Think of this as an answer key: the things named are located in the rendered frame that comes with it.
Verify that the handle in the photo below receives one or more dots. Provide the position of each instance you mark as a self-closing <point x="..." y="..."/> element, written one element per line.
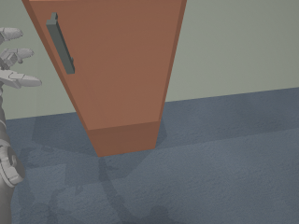
<point x="59" y="43"/>

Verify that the robot left forearm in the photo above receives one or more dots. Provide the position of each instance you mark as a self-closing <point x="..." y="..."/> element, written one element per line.
<point x="4" y="138"/>

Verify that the cupboard door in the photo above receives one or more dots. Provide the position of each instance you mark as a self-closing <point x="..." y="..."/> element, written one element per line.
<point x="121" y="52"/>

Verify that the robot left hand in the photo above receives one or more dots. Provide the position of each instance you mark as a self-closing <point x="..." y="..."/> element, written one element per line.
<point x="8" y="58"/>

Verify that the left robot upper arm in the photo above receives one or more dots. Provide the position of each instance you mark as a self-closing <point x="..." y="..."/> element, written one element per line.
<point x="11" y="173"/>

